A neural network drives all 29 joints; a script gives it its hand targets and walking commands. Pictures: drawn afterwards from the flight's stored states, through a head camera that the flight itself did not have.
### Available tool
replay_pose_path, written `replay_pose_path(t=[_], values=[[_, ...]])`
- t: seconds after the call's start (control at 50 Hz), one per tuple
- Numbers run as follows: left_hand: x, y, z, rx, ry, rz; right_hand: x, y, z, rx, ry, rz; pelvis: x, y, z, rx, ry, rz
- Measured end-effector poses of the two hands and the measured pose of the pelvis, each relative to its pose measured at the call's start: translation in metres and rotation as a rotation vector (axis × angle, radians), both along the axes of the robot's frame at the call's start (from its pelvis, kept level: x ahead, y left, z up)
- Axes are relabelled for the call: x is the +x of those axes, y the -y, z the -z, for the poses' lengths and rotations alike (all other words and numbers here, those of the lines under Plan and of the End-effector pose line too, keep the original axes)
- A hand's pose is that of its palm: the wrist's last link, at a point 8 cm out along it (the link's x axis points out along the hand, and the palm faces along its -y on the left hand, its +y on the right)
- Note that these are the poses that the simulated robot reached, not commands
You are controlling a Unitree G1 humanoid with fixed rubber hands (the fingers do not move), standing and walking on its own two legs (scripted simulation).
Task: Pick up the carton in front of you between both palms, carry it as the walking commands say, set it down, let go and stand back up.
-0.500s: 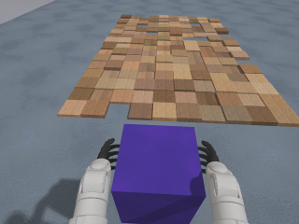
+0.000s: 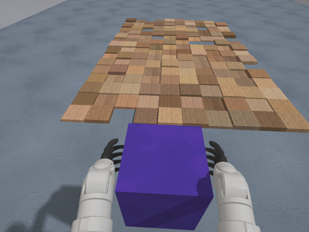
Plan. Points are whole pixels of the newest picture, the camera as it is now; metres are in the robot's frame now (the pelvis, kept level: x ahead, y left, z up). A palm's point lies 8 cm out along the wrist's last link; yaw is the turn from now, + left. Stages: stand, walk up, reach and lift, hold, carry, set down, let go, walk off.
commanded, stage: hold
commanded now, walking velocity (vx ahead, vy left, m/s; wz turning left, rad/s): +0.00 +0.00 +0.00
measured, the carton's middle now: (162, 178) +0.30 +0.00 -0.02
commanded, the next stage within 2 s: carry in 0.96 s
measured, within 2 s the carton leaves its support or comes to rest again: neither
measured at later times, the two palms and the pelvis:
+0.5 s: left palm (107, 164) +0.29 +0.15 +0.05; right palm (219, 167) +0.29 -0.15 +0.05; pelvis +0.01 +0.00 +0.00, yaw +0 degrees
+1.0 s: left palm (107, 164) +0.29 +0.15 +0.05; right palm (219, 167) +0.29 -0.15 +0.05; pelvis +0.01 +0.00 +0.00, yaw +0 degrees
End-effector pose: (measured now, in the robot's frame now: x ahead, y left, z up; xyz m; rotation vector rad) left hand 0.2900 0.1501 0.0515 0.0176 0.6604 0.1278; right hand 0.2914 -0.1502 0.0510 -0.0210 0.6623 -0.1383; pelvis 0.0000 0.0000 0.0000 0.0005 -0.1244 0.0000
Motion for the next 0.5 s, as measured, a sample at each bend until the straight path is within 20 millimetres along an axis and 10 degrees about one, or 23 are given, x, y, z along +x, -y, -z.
replay_pose_path(t=[0.5], values=[[0.0035,-0.0001,0.0009,0.015,-0.005,0.011,0.0033,-0.0001,0.0006,-0.014,-0.005,-0.009,0.0098,-0.0003,-0.0017,-0.001,-0.003,-0.001]])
